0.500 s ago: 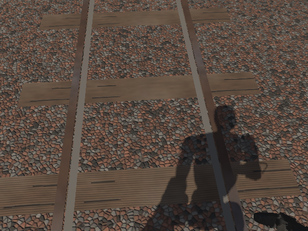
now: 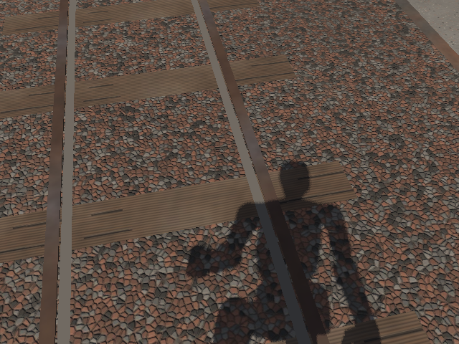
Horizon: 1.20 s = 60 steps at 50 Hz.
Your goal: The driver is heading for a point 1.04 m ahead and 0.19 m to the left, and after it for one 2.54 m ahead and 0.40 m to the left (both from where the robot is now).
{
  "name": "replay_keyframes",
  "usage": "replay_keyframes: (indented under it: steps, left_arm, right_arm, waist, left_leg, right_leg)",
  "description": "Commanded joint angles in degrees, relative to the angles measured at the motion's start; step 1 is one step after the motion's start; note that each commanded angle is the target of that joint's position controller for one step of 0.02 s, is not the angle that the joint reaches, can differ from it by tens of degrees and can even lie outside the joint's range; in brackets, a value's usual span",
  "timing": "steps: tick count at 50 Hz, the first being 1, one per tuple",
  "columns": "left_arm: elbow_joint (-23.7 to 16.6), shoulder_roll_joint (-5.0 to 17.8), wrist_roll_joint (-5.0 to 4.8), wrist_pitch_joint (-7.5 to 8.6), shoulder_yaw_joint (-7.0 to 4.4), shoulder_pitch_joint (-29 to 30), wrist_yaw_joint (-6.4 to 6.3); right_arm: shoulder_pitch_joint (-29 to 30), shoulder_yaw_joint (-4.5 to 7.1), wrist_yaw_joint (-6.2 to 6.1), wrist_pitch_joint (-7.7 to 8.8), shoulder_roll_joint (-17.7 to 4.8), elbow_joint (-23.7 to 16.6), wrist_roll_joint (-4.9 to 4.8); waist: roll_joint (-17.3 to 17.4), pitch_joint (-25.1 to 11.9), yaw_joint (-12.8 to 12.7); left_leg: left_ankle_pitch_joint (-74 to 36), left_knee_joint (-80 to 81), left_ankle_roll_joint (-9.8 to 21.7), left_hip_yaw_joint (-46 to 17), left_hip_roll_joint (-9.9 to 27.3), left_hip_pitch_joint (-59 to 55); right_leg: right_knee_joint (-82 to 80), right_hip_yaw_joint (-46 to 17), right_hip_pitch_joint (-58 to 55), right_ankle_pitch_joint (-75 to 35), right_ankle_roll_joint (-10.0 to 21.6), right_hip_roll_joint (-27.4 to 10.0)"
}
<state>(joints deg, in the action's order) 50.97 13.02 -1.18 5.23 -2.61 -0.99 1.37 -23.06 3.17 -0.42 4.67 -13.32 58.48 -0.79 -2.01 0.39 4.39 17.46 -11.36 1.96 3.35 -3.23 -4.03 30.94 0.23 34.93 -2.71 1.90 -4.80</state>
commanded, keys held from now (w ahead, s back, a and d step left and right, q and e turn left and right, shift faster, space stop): w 1.00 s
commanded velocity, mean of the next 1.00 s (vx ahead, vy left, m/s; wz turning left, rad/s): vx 0.50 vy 0.00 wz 0.00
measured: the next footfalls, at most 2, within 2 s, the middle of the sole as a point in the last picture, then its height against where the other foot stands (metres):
right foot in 0.06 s outside the picture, level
left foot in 0.62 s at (185, 328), level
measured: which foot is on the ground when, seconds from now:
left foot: down 0.00-0.08, up 0.10-0.60, down 0.62-1.00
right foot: up 0.00-0.04, down 0.06-0.64, up 0.66-1.00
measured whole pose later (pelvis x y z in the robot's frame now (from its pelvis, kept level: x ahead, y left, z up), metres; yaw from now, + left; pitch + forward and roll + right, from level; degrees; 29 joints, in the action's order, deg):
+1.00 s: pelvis +0.56 +0.03 +0.01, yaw +0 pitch +1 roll +1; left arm 52.0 14.6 -0.6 4.2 -4.2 -4.3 -0.1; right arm -20.6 3.3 0.0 5.2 -13.0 57.3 -0.2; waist -2.2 -0.2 3.6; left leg 11.3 -11.3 3.7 3.5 -3.6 1.6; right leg 39.5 -1.9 39.3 -3.6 0.7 -7.5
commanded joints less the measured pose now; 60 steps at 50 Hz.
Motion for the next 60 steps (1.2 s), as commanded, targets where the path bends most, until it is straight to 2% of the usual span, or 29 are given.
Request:
replay_keyframes:
  steps: [1, 3, 4, 5, 6, 7, 8, 9, 11, 13, 17, 21, 26, 29, 31, 32, 33, 34, 35, 36, 37, 40, 42, 48, 54, 56, 58, 59, 60]
  left_arm:
    - [-4.7, 5.9, -0.29, 1.45, -1.28, 4.0, 0.85]
    - [-0.4, 10.2, -0.09, 1.54, -3.64, -10.6, 0.46]
    - [1.9, 14.7, 0.72, 1.40, -4.91, -21.7, -0.09]
    - [3.4, 17.9, 1.03, 1.09, -5.50, -25.6, 0.21]
    - [3.1, 12.3, 0.62, 1.15, -3.85, -24.5, 0.28]
    - [2.0, 9.7, 0.41, 1.29, -3.04, -19.1, 0.09]
    - [0.7, 8.3, 0.71, 1.35, -2.45, -14.2, 0.07]
    - [0.3, 6.9, 1.26, 1.45, -2.06, -11.2, 0.24]
    - [1.0, 5.0, 1.81, 1.64, -1.43, -10.5, 0.52]
    - [2.1, 6.6, 1.42, 1.83, -1.75, -12.2, 0.15]
    - [3.2, 8.5, 1.24, 1.32, -2.16, -15.5, -1.28]
    - [4.3, 9.0, 0.64, 0.90, -2.16, -19.0, -1.76]
    - [6.6, 9.7, 0.12, -0.29, -2.65, -23.0, -2.03]
    - [6.4, 11.0, 0.01, -1.11, -3.24, -21.1, -2.31]
    - [5.4, 9.0, 0.43, -1.59, -2.43, -19.4, -2.32]
    - [4.2, 3.9, 1.19, -1.00, -0.83, -24.8, -1.97]
    - [4.9, 1.7, 0.62, 0.49, 0.10, -26.0, -1.53]
    - [3.9, 7.5, -0.93, 1.66, -1.38, -21.3, -1.21]
    - [2.5, 8.7, -1.63, 2.21, -1.60, -16.6, -1.23]
    - [2.2, 8.4, -1.10, 2.12, -1.80, -14.3, -1.63]
    - [2.4, 8.1, -0.31, 1.44, -2.32, -14.2, -2.04]
    - [2.9, 4.8, 0.10, -0.60, -2.19, -16.5, -2.29]
    - [1.5, 5.2, 0.51, -1.00, -2.42, -12.8, -2.44]
    - [-1.8, 3.7, 0.62, -0.41, -1.91, -1.3, -1.47]
    - [-5.6, 4.2, 0.05, 0.55, -1.25, 7.7, 0.26]
    - [-5.7, 5.9, -0.08, 1.18, -1.71, 5.7, 0.65]
    - [-3.0, 9.2, 0.09, 1.69, -3.41, -4.6, 0.31]
    - [-0.3, 12.6, 0.90, 1.86, -4.74, -15.5, -0.23]
    - [1.0, 17.9, 2.02, 1.46, -6.14, -23.6, -0.81]
  right_arm:
    - [-1.6, 2.30, -0.50, -0.58, -9.9, -1.1, -0.21]
    - [0.7, 1.91, -0.43, -1.12, -9.1, -2.0, -0.01]
    - [0.3, 0.92, -0.37, -1.04, -7.3, -3.4, 0.90]
    - [-6.7, -1.32, 0.36, 0.30, 1.0, -3.6, 0.71]
    - [-3.4, -0.23, 0.56, 1.80, -4.6, -3.1, -0.81]
    - [2.1, 0.63, 0.71, 2.73, -7.9, -5.0, -2.08]
    - [5.4, 0.73, 0.34, 3.03, -8.2, -5.7, -1.93]
    - [7.1, 1.20, -0.03, 2.79, -7.9, -5.9, -1.00]
    - [4.8, 1.39, -0.14, 1.19, -5.5, -5.5, -0.57]
    - [5.1, 1.32, -0.31, 0.08, -4.1, -5.8, -0.37]
    - [13.6, 1.49, -0.28, -0.19, -4.3, -8.7, 0.42]
    - [21.6, 0.82, 0.51, 0.27, -3.0, -10.6, 0.03]
    - [28.0, 0.44, 2.07, 0.85, -3.8, -13.3, -0.53]
    - [23.8, 1.37, 2.63, 1.37, -6.4, -12.9, -0.58]
    - [6.8, 3.92, 2.07, 1.36, -11.2, -7.8, -0.13]
    - [-1.9, 5.29, 1.67, 1.19, -17.0, -6.2, 1.13]
    - [-3.4, 4.59, 1.93, 0.91, -15.3, -5.5, 0.41]
    - [0.4, 3.27, 1.99, 1.08, -11.4, -6.1, -0.04]
    - [5.3, 2.59, 1.81, 1.16, -9.1, -7.4, 0.12]
    - [9.6, 2.02, 1.96, 1.30, -7.6, -8.0, 0.61]
    - [12.0, 1.51, 2.09, 1.59, -5.9, -8.3, 1.13]
    - [10.9, 1.49, 2.07, 1.95, -6.1, -6.9, 1.16]
    - [9.0, 1.89, 1.34, 2.04, -7.9, -6.1, 1.14]
    - [3.8, 1.75, 0.01, 1.32, -8.6, -4.2, 0.45]
    - [-2.1, 2.15, -0.32, -0.17, -9.1, -1.2, -0.26]
    - [-1.2, 2.62, -0.58, -0.68, -10.1, -1.4, -0.46]
    - [1.6, 2.62, -0.55, -1.06, -10.3, -2.3, -0.56]
    - [2.5, 1.80, -0.44, -1.01, -8.2, -3.4, -0.08]
    - [-2.4, 0.31, -0.30, -0.30, -2.5, -4.8, 0.29]
  waist:
    - [6.5, 3.2, -2.7]
    - [6.8, -5.8, -10.1]
    - [1.2, -14.7, -13.4]
    - [-14.1, -21.6, -9.2]
    - [-9.7, -20.7, -11.0]
    - [-7.5, -12.5, -10.3]
    - [-2.2, -8.2, -8.5]
    - [-0.1, -4.9, -6.8]
    - [-1.5, -3.4, -3.9]
    - [-1.4, -1.4, -3.2]
    - [-0.5, 1.3, -4.7]
    - [-1.1, 3.0, -7.2]
    - [-1.5, 5.0, -8.5]
    - [-3.1, 2.0, -4.9]
    - [-1.3, -8.6, 2.9]
    - [10.0, -18.2, 2.3]
    - [18.5, -23.5, 1.8]
    - [13.8, -16.8, 1.9]
    - [10.3, -10.4, 0.9]
    - [5.9, -5.7, -1.0]
    - [5.8, -3.6, -3.0]
    - [6.5, -1.7, -5.4]
    - [5.2, 0.1, -5.1]
    - [5.3, 2.6, -2.0]
    - [5.2, 5.5, 0.2]
    - [6.3, 4.1, -1.8]
    - [7.0, -2.0, -7.7]
    - [5.5, -10.2, -12.0]
    - [-6.1, -19.7, -11.5]
  left_leg:
    - [-30.7, -3.2, 7.9, -7.2, 18.6, -2.3]
    - [-46.0, -20.0, 5.4, -3.7, 14.4, 1.6]
    - [-31.3, -38.2, 3.3, -1.2, 10.9, 14.3]
    - [9.2, -58.0, -0.5, -2.7, -0.6, 37.7]
    - [15.1, -65.5, 0.7, -11.0, 1.5, 44.3]
    - [10.6, -66.5, 1.7, -10.0, 4.6, 48.2]
    - [5.1, -64.0, 1.9, -8.4, 7.8, 46.2]
    - [1.7, -60.3, 1.7, -7.8, 9.7, 43.7]
    - [-1.2, -56.2, 1.5, -7.9, 11.6, 38.0]
    - [-2.6, -52.3, 0.5, -7.1, 12.3, 38.6]
    - [-14.1, -39.5, -1.5, -6.2, 12.4, 44.4]
    - [-23.2, -26.3, -1.5, -3.6, 9.8, 41.5]
    - [-19.3, -19.6, 0.2, -3.8, 8.5, 43.1]
    - [-13.4, -17.6, 2.6, -2.0, 6.1, 34.8]
    - [-14.7, -18.2, 5.9, -2.0, 5.4, 10.1]
    - [-11.2, -17.7, 13.4, -23.6, 20.1, -13.0]
    - [-3.2, -7.2, 18.4, -45.1, 26.6, -20.1]
    - [1.1, -5.9, 15.4, -40.5, 24.6, -15.1]
    - [-1.3, -5.1, 13.2, -32.1, 22.7, -7.0]
    - [-6.2, -3.2, 12.0, -25.7, 20.5, 2.1]
    - [-9.6, -1.4, 11.0, -21.3, 18.4, 8.2]
    - [-13.5, 2.9, 11.6, -15.7, 16.5, 14.8]
    - [-16.1, 4.5, 12.1, -13.7, 16.5, 14.4]
    - [-18.1, 5.6, 9.4, -7.1, 13.7, 11.5]
    - [-20.5, 0.8, 9.3, -9.1, 17.4, 1.9]
    - [-24.7, -2.4, 8.5, -10.7, 18.4, 0.5]
    - [-38.3, -13.1, 6.5, -9.3, 15.5, 2.9]
    - [-33.9, -26.5, 4.6, -7.1, 12.0, 11.6]
    - [-11.6, -48.7, 0.2, -2.6, 3.6, 33.6]
  right_leg:
    - [-2.6, 0.9, -0.5, 5.8, 2.2, 1.5]
    - [-3.5, 3.5, -21.4, 5.6, 5.1, 4.9]
    - [-1.7, -8.5, -40.1, 5.5, 9.2, -5.5]
    - [-8.9, -37.1, -58.5, 17.1, 18.3, -18.1]
    - [-13.3, -41.6, -58.0, 21.8, 16.8, -17.1]
    - [-13.8, -32.3, -50.9, 18.3, 14.1, -15.5]
    - [-15.2, -25.0, -42.3, 11.9, 12.6, -13.4]
    - [-16.9, -20.3, -34.8, 7.0, 11.9, -11.5]
    - [-20.3, -15.0, -28.0, 4.3, 11.4, -9.1]
    - [-22.7, -11.7, -25.2, 2.0, 12.3, -8.5]
    - [-24.8, -7.5, -26.6, 0.2, 11.5, -7.5]
    - [-25.2, -3.4, -27.8, 1.5, 9.5, -5.5]
    - [-21.3, -3.9, -36.8, 0.5, 8.9, -9.5]
    - [-14.9, -3.6, -39.6, -12.4, 7.2, -10.5]
    - [5.4, 0.7, -31.8, -20.0, 4.1, -5.2]
    - [28.1, 3.5, -11.2, 0.9, 0.5, 1.8]
    - [41.2, -2.6, 1.6, 35.0, -0.8, 8.4]
    - [46.7, -6.9, 7.8, 34.2, 0.5, 4.6]
    - [46.0, -5.3, 9.1, 29.3, 1.5, 1.5]
    - [42.2, -4.0, 6.9, 24.3, 1.5, -1.1]
    - [38.3, -4.3, 3.3, 21.3, 1.5, -3.0]
    - [32.9, -3.8, -1.0, 17.7, 0.8, -4.3]
    - [27.5, -3.6, 2.8, 12.7, -0.3, -4.6]
    - [8.1, -1.1, 3.5, -3.6, -1.4, -2.1]
    - [-1.1, -1.1, 4.9, 1.0, -0.4, 0.0]
    - [-3.2, -1.0, 0.2, 4.6, 0.5, 1.1]
    - [-5.3, 1.4, -16.1, 5.6, 2.4, 4.1]
    - [-2.0, -2.4, -33.7, 4.0, 5.1, -0.2]
    - [-3.2, -23.5, -56.9, 9.9, 11.7, -15.3]
Over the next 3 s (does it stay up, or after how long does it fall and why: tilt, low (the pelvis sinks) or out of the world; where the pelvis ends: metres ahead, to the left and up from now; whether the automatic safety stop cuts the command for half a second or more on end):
stays up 1.11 0.08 0.00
